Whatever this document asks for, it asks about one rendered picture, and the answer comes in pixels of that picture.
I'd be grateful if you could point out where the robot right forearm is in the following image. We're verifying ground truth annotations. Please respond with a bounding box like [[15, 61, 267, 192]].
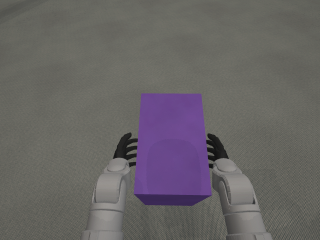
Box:
[[212, 158, 273, 240]]

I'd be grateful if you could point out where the robot right hand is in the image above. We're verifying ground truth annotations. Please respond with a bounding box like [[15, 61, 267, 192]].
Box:
[[206, 133, 229, 169]]

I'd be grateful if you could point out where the robot left hand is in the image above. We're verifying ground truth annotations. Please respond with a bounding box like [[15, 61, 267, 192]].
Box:
[[113, 132, 138, 167]]

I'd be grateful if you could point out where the robot left forearm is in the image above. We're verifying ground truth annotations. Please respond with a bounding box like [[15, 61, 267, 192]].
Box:
[[80, 157, 132, 240]]

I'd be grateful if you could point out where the carton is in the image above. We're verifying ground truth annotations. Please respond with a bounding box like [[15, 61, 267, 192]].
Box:
[[134, 93, 212, 206]]

